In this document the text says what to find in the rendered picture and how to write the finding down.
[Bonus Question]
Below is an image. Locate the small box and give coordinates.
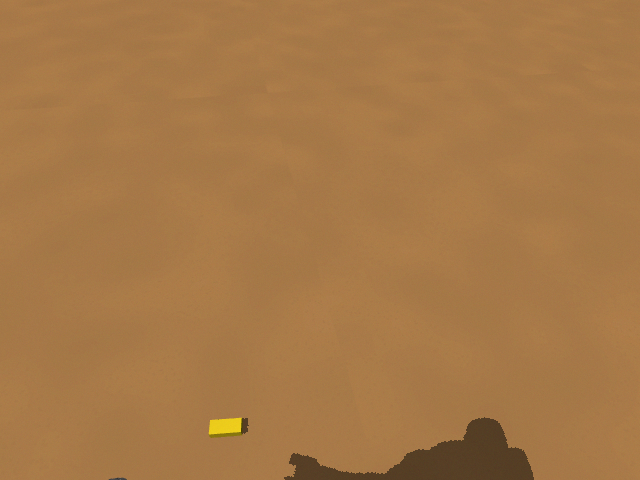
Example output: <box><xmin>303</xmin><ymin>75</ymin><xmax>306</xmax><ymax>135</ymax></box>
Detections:
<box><xmin>209</xmin><ymin>418</ymin><xmax>243</xmax><ymax>438</ymax></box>

